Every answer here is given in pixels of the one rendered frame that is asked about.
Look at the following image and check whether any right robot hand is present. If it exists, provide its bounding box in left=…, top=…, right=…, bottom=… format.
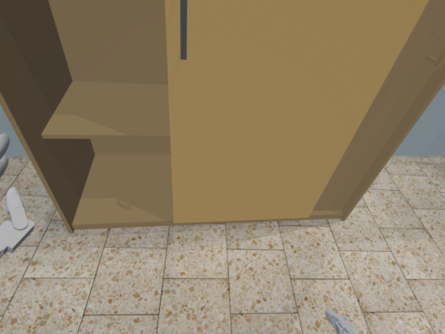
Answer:
left=325, top=310, right=356, bottom=334

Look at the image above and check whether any left robot hand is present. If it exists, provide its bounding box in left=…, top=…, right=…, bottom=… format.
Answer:
left=0, top=134, right=35, bottom=258

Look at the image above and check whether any wardrobe door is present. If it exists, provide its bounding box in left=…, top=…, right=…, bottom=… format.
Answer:
left=312, top=0, right=445, bottom=211
left=165, top=0, right=429, bottom=223

